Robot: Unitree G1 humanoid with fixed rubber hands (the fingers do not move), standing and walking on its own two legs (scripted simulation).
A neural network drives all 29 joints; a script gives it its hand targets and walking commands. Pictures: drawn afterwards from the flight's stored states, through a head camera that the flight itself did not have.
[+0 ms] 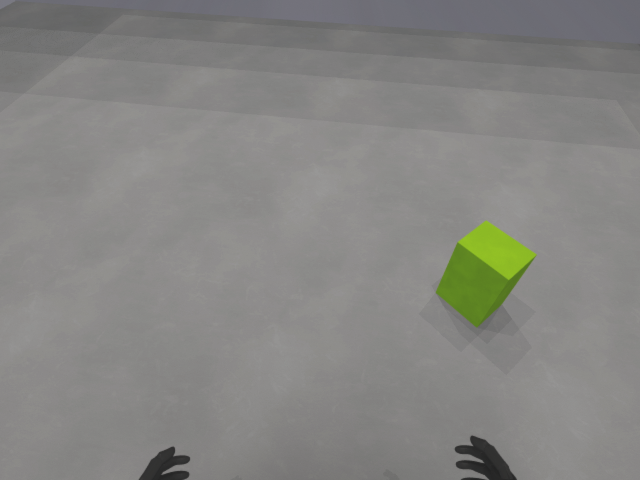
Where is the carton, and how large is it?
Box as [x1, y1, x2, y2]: [436, 221, 536, 326]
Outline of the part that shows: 487,221 483,222 457,242 436,290 436,292 475,326 477,326 501,304 536,254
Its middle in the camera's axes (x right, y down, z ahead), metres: +0.55 +0.13 +1.32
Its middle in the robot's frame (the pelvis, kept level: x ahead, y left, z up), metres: +0.81 -0.57 -0.61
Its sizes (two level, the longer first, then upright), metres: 0.186 0.152 0.295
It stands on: the floor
